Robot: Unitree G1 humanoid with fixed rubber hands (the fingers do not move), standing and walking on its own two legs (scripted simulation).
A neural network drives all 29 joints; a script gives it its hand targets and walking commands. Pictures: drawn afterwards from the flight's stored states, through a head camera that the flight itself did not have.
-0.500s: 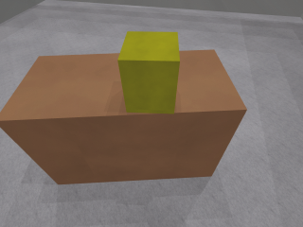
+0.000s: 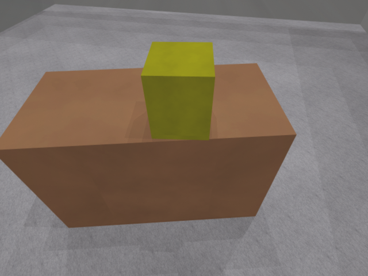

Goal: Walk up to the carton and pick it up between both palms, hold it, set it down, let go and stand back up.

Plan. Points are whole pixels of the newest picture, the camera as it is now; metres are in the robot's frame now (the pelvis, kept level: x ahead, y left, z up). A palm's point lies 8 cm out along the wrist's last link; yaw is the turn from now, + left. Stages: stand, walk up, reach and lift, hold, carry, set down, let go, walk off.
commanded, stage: walk up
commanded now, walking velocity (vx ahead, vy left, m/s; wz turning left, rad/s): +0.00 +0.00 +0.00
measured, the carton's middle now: (181, 91) +0.69 +0.05 +0.02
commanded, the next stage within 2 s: none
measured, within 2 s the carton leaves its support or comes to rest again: neither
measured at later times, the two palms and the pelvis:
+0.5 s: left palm out of the picture -0.03 +0.30 -0.16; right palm out of the picture +0.01 -0.19 -0.15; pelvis +0.04 +0.06 -0.02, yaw +0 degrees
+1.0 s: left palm (93, 245) +0.25 +0.28 -0.16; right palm out of the picture +0.14 -0.16 -0.16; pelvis +0.17 +0.06 -0.02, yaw -1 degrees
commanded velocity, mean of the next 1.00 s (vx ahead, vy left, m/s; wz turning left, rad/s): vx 0.00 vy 0.00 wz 0.00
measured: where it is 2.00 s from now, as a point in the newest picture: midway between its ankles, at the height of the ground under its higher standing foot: outside the picture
